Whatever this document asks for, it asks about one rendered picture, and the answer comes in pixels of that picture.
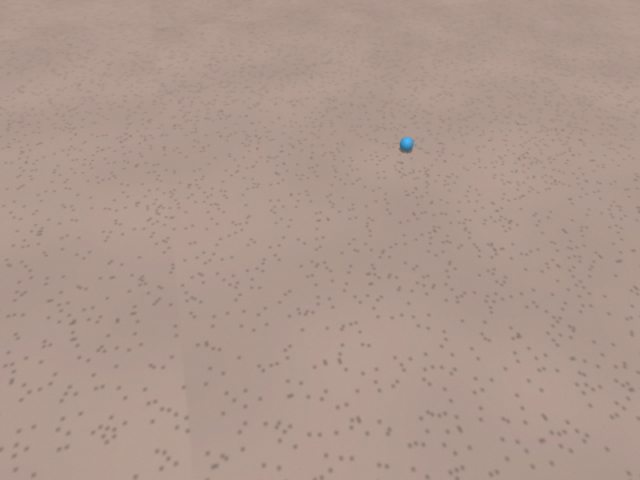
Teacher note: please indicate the ball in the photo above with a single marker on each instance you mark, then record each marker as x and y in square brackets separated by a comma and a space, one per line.
[406, 144]

